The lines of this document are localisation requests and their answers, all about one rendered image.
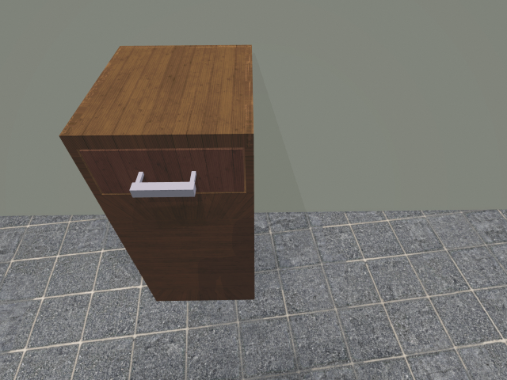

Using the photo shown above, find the drawer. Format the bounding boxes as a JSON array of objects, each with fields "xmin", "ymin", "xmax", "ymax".
[{"xmin": 80, "ymin": 147, "xmax": 245, "ymax": 193}]

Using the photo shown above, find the cabinet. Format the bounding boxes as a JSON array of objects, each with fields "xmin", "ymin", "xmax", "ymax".
[{"xmin": 59, "ymin": 45, "xmax": 254, "ymax": 301}]

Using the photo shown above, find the handle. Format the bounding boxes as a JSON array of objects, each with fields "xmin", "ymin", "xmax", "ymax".
[{"xmin": 129, "ymin": 171, "xmax": 196, "ymax": 198}]

